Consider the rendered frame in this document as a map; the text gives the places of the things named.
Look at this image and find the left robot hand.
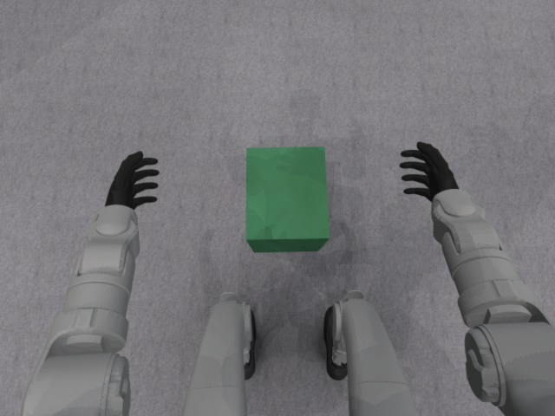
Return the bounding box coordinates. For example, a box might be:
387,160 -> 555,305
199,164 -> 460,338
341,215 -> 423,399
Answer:
105,151 -> 160,210

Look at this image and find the robot left foot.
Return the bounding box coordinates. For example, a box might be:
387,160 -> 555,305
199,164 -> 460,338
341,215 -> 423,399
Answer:
244,310 -> 256,380

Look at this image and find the carton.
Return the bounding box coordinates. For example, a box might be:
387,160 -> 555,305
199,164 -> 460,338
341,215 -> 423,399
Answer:
246,146 -> 330,252

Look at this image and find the left robot forearm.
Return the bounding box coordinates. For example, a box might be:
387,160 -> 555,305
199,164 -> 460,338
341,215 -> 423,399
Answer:
21,205 -> 140,416

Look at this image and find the left robot thigh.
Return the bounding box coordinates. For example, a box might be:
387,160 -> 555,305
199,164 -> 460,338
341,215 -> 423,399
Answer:
181,300 -> 252,416

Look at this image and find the right robot hand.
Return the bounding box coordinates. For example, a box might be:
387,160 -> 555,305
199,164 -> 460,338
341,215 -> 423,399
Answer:
400,141 -> 459,202

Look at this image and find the right robot forearm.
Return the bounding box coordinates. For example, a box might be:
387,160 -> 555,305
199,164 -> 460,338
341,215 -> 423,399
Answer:
431,189 -> 555,328

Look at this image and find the left robot upper arm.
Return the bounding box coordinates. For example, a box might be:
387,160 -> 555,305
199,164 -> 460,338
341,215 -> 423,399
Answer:
26,353 -> 131,416

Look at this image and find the right robot upper arm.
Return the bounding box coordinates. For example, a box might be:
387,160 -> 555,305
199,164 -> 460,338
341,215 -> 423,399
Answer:
465,322 -> 555,416

